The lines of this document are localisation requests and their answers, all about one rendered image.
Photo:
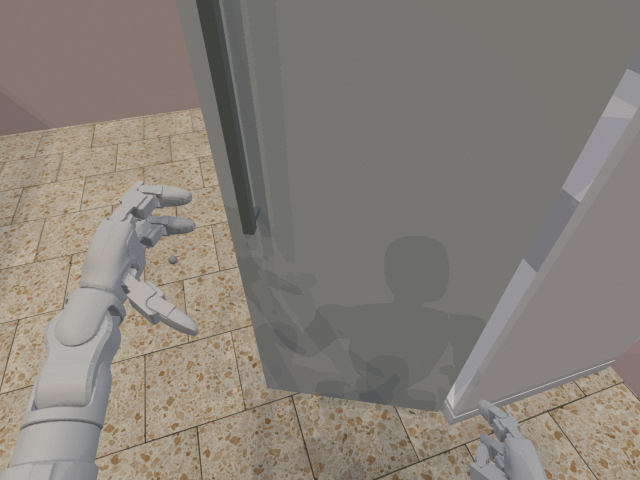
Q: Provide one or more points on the left robot hand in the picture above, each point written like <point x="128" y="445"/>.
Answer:
<point x="118" y="243"/>

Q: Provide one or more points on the fridge door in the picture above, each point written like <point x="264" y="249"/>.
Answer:
<point x="404" y="154"/>

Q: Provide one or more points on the handle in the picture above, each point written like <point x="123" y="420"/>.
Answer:
<point x="216" y="49"/>

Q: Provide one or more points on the right robot hand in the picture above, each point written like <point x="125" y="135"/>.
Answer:
<point x="516" y="459"/>

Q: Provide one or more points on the left robot forearm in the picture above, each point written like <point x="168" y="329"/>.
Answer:
<point x="60" y="429"/>

